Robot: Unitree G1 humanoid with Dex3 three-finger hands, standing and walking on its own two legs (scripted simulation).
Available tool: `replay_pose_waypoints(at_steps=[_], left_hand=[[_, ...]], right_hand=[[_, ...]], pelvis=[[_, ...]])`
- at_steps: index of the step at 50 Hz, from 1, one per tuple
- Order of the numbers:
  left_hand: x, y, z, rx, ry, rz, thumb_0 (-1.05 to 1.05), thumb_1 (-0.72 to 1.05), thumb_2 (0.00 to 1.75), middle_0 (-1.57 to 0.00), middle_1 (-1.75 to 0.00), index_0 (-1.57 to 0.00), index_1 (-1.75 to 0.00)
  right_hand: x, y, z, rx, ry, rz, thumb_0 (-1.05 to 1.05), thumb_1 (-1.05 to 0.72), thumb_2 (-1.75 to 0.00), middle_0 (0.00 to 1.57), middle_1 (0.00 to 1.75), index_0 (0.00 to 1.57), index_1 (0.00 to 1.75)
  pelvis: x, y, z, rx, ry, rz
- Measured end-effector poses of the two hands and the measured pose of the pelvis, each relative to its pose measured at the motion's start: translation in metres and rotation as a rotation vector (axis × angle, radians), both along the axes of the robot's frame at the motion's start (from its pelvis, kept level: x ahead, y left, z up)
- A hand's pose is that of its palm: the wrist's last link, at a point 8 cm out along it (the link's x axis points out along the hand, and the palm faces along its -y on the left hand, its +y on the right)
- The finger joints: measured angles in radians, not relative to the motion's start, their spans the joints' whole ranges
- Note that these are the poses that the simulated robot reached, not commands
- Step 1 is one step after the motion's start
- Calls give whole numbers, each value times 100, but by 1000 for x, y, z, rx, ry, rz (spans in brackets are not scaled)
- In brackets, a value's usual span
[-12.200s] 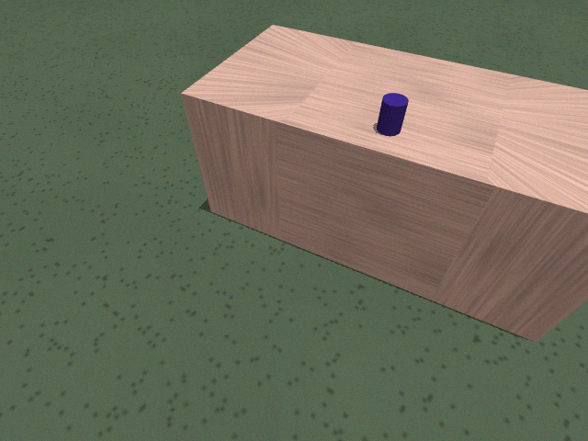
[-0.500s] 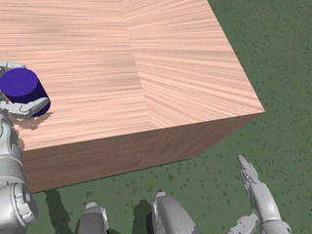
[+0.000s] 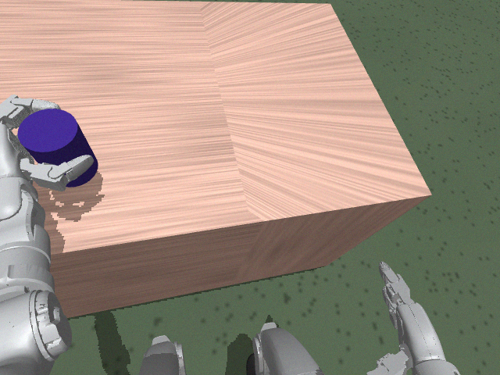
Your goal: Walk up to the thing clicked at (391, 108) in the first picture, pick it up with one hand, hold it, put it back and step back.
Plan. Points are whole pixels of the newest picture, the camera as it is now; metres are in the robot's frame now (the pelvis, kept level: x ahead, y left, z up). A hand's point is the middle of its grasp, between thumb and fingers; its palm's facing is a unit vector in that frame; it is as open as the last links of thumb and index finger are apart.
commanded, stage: settle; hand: left
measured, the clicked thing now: (62, 150) +0.48 +0.22 +0.03
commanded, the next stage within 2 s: lift in 0.34 s
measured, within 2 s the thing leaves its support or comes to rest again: neither
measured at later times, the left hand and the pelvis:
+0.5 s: hand (44, 130) +0.49 +0.23 +0.06, palm faces +0.20 -0.98 +0.00, open 10.6 cm; pelvis +0.01 +0.00 +0.01, yaw +0 degrees
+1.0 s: hand (39, 126) +0.44 +0.21 +0.13, palm faces +0.18 -0.98 +0.00, open 10.6 cm; pelvis +0.02 +0.00 +0.04, yaw +0 degrees
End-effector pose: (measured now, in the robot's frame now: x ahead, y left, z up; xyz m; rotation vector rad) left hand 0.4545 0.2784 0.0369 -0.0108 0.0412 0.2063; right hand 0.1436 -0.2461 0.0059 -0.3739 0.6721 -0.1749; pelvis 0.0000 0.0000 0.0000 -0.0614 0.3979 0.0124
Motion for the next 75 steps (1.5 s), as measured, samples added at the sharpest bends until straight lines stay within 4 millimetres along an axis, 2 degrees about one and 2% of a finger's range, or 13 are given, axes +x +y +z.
replay_pose_waypoints(at_steps=[24,36,44,57,75], left_hand=[[3,1,27,4,-6,-5,-1,-58,108,-73,-113,-76,-116],[-5,-5,44,9,-14,-10,-1,-58,108,-74,-112,-76,-116],[-22,-13,68,18,-32,-21,-1,-59,108,-74,-112,-77,-115],[-63,-32,108,14,-56,-13,-1,-59,108,-75,-111,-78,-114],[-106,-52,144,8,-61,10,-1,-60,108,-76,-110,-78,-113]], right_hand=[[4,-1,1,29,14,-22,-1,51,-6,5,6,6,5],[6,-14,7,18,21,-62,-1,50,-6,5,6,6,5],[11,-14,6,57,18,-79,-1,51,-6,5,6,6,5],[19,-16,5,123,6,-107,-1,52,-6,5,5,6,5],[16,-19,1,165,8,-133,-1,52,-6,5,5,6,5]], pelvis=[[6,1,13,6,-26,-1],[12,2,22,11,-54,-3],[17,1,33,18,-96,-2],[21,-3,50,40,-189,1],[15,-13,66,62,-288,5]])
